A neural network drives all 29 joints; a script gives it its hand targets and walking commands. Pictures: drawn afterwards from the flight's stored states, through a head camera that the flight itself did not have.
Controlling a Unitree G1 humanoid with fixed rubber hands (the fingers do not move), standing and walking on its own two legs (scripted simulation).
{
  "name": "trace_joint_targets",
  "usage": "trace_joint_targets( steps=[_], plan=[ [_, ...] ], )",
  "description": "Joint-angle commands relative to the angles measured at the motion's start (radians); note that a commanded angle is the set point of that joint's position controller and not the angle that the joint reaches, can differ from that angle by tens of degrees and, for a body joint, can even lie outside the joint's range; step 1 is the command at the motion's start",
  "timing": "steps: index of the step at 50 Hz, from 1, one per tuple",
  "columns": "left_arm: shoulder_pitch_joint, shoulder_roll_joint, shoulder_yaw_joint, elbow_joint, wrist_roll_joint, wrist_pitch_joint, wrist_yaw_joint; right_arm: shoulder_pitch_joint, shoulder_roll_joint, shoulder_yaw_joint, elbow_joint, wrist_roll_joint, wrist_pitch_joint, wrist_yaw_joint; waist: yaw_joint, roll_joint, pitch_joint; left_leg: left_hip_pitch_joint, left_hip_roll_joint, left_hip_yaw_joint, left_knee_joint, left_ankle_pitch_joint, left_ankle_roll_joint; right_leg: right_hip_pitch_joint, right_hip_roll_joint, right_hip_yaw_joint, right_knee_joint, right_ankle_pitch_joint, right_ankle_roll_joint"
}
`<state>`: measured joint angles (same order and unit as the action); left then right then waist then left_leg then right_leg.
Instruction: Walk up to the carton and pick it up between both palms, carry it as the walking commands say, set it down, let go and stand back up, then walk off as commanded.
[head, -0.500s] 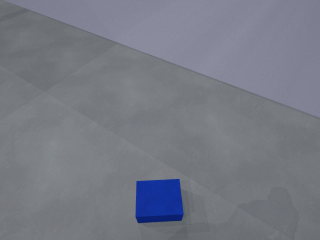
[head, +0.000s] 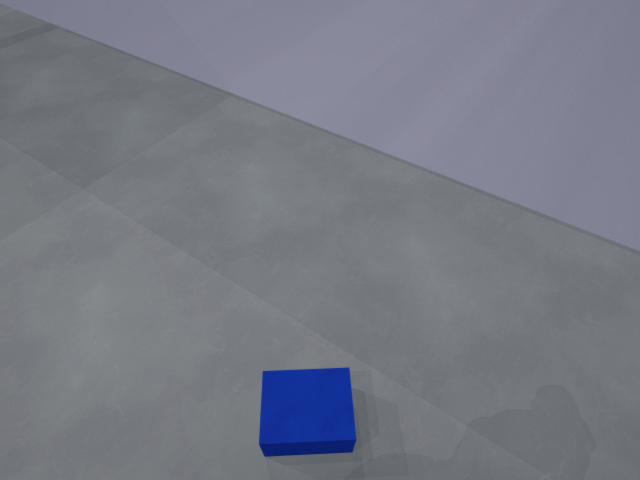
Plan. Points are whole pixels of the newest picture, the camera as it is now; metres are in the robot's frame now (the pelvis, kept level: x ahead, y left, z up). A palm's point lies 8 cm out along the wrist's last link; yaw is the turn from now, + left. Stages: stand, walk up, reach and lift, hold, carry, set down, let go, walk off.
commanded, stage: stand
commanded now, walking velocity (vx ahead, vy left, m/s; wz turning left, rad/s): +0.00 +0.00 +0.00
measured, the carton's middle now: (307, 411) +0.41 +0.05 -0.71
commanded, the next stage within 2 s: reach and lift in 0.04 s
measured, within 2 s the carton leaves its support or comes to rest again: neither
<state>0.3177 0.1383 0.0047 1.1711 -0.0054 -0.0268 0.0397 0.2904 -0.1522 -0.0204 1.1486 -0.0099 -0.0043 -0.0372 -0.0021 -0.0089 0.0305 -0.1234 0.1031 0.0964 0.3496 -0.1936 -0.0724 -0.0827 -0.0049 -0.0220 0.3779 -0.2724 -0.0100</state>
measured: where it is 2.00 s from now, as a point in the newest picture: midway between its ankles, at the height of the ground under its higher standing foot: outside the picture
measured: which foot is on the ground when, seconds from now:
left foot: down 0.00-1.00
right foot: down 0.00-1.00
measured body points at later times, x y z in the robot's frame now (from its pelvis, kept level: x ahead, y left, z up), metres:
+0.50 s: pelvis -0.03 +0.03 -0.04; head +0.09 +0.04 +0.40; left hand +0.11 +0.24 -0.17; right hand +0.14 -0.19 -0.17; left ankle -0.01 +0.16 -0.74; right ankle -0.04 -0.11 -0.74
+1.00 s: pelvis -0.12 +0.03 -0.10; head +0.05 +0.05 +0.31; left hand +0.24 +0.26 -0.20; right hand +0.25 -0.18 -0.19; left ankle -0.01 +0.16 -0.74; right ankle -0.04 -0.11 -0.74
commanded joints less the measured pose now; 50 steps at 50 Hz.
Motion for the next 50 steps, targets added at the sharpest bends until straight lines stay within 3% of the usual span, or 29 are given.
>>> trace_joint_targets(
  steps=[1, 2, 3, 4, 5, 7, 9, 10, 12, 14, 15, 17, 21, 25, 27, 32, 37, 41, 50],
  plan=[
    [0.076, 0.096, 0.013, -0.007, 0.0, -0.005, 0.002, 0.069, -0.081, -0.009, -0.004, -0.001, -0.006, -0.002, -0.003, -0.003, 0.045, 0.028, 0.032, -0.018, -0.027, 0.133, 0.028, -0.094, -0.099, 0.057, -0.073, 0.291, -0.027],
    [0.076, 0.098, 0.013, -0.008, 0.001, -0.006, 0.001, 0.069, -0.082, -0.008, -0.004, -0.002, -0.007, -0.001, -0.002, -0.003, 0.045, 0.027, 0.032, -0.019, -0.028, 0.131, 0.028, -0.095, -0.099, 0.058, -0.073, 0.288, -0.027],
    [-0.274, 0.157, -0.046, -0.359, -0.11, 0.03, 0.0, -0.282, -0.143, 0.069, -0.355, 0.117, 0.012, -0.015, -0.024, -0.109, -0.189, -0.169, -0.126, -0.06, 0.203, -0.126, 0.148, -0.493, -0.06, 0.066, 0.06, -0.122, 0.015],
    [-0.625, 0.165, -0.044, -0.652, -0.049, 0.084, 0.018, -0.633, -0.133, 0.071, -0.56, 0.163, 0.07, -0.026, -0.066, -0.044, -0.177, -0.132, -0.108, -0.057, 0.253, -0.146, 0.138, -0.568, -0.088, 0.035, 0.075, -0.162, -0.012],
    [-0.62, 0.154, -0.038, -0.607, -0.058, 0.175, 0.041, -0.667, -0.178, 0.098, -0.544, 0.142, 0.155, -0.033, -0.007, -0.027, -0.194, -0.196, -0.069, -0.072, 0.241, -0.198, 0.122, -0.561, -0.063, -0.032, 0.112, -0.246, -0.013],
    [-0.411, 0.185, -0.03, -0.541, -0.073, 0.372, 0.035, -0.421, -0.156, 0.075, -0.439, 0.133, 0.324, -0.026, 0.028, -0.058, -0.141, -0.151, -0.106, -0.01, 0.28, -0.116, 0.105, -0.63, -0.073, -0.04, 0.098, -0.224, -0.044],
    [-0.312, 0.181, -0.009, -0.445, -0.08, 0.573, 0.028, -0.298, -0.158, 0.055, -0.409, 0.116, 0.515, -0.041, 0.064, 0.008, -0.065, -0.199, -0.121, -0.019, 0.259, -0.013, 0.123, -0.591, -0.032, 0.033, 0.092, -0.069, -0.051],
    [-0.245, 0.173, -0.019, -0.406, -0.092, 0.64, 0.016, -0.237, -0.13, 0.053, -0.393, 0.097, 0.589, -0.036, 0.074, -0.004, -0.078, -0.225, -0.128, -0.028, 0.258, 0.046, 0.13, -0.544, -0.019, 0.049, 0.114, 0.036, -0.053],
    [-0.149, 0.151, -0.038, -0.419, -0.099, 0.705, -0.009, -0.172, -0.107, 0.059, -0.406, 0.081, 0.67, -0.011, 0.059, -0.022, -0.167, -0.201, -0.137, -0.091, 0.27, 0.255, 0.132, -0.476, 0.018, 0.064, 0.155, 0.27, -0.049],
    [-0.107, 0.12, -0.029, -0.514, -0.083, 0.7, -0.025, -0.141, -0.104, 0.014, -0.453, 0.048, 0.672, 0.017, 0.027, -0.015, -0.265, -0.15, -0.135, -0.141, 0.262, 0.444, 0.118, -0.416, 0.032, 0.069, 0.174, 0.449, -0.033],
    [-0.116, 0.093, -0.022, -0.566, -0.066, 0.682, -0.028, -0.15, -0.104, -0.022, -0.478, 0.021, 0.65, 0.029, 0.006, -0.005, -0.297, -0.134, -0.135, -0.142, 0.257, 0.489, 0.109, -0.403, 0.038, 0.066, 0.175, 0.487, -0.028],
    [-0.168, 0.057, 0.005, -0.663, -0.028, 0.62, -0.03, -0.189, -0.104, -0.076, -0.528, -0.03, 0.588, 0.055, -0.003, 0.005, -0.331, -0.13, -0.133, -0.129, 0.269, 0.534, 0.096, -0.401, 0.043, 0.064, 0.189, 0.514, -0.02],
    [-0.298, 0.07, 0.065, -0.799, 0.019, 0.49, -0.029, -0.311, -0.116, -0.128, -0.664, -0.062, 0.442, 0.095, 0.014, 0.008, -0.428, -0.185, -0.124, -0.124, 0.371, 0.536, 0.079, -0.513, 0.041, 0.05, 0.282, 0.452, 0.003],
    [-0.345, 0.061, 0.087, -0.807, 0.012, 0.44, -0.031, -0.34, -0.122, -0.141, -0.704, -0.045, 0.374, 0.113, 0.013, 0.014, -0.522, -0.238, -0.135, -0.115, 0.482, 0.495, 0.049, -0.68, 0.051, 0.008, 0.398, 0.351, 0.019],
    [-0.332, 0.056, 0.094, -0.807, 0.01, 0.451, -0.03, -0.333, -0.133, -0.139, -0.715, -0.035, 0.386, 0.118, 0.013, 0.022, -0.539, -0.251, -0.134, -0.114, 0.501, 0.407, 0.041, -0.736, 0.057, -0.009, 0.425, 0.261, 0.022],
    [-0.367, 0.064, 0.109, -0.824, -0.002, 0.52, -0.032, -0.401, -0.156, -0.129, -0.748, -0.008, 0.456, 0.12, 0.033, 0.002, -0.433, -0.394, -0.141, -0.087, 0.477, -0.012, 0.056, -0.757, 0.052, -0.026, 0.433, -0.024, 0.008],
    [-0.607, 0.112, 0.124, -0.835, -0.017, 0.55, -0.037, -0.632, -0.172, -0.143, -0.749, 0.011, 0.488, 0.113, 0.018, -0.004, -0.349, -0.478, -0.132, -0.075, 0.497, -0.239, 0.068, -0.808, 0.045, -0.04, 0.451, -0.237, 0.001],
    [-0.826, 0.157, 0.123, -0.773, -0.039, 0.568, -0.036, -0.815, -0.191, -0.157, -0.676, 0.03, 0.504, 0.102, 0.015, 0.014, -0.345, -0.503, -0.123, -0.073, 0.529, -0.322, 0.059, -0.84, 0.04, -0.049, 0.477, -0.317, 0.002],
    [-1.107, 0.212, 0.155, -0.545, -0.042, 0.512, -0.036, -1.07, -0.192, -0.212, -0.496, 0.037, 0.451, 0.061, 0.026, 0.014, -0.479, -0.575, -0.133, -0.077, 0.583, -0.28, 0.053, -0.911, 0.042, -0.054, 0.53, -0.243, 0.025]
  ],
)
